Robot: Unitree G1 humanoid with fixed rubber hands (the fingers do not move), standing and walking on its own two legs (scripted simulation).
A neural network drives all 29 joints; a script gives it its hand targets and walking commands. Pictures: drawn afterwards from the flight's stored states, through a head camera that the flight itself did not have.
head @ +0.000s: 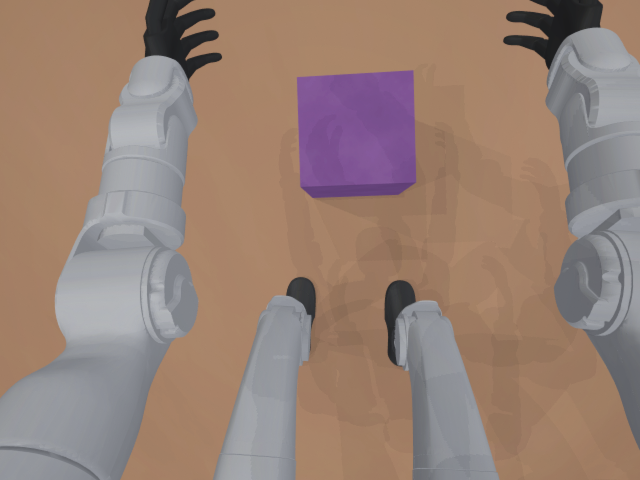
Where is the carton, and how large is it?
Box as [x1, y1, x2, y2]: [297, 70, 415, 197]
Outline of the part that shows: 412,70 297,77 300,186 312,197 398,194 415,182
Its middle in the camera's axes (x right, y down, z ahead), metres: +0.07 -0.20 +0.83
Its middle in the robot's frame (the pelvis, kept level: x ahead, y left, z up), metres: +0.54 +0.01 -0.52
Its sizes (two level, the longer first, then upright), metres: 0.210 0.200 0.250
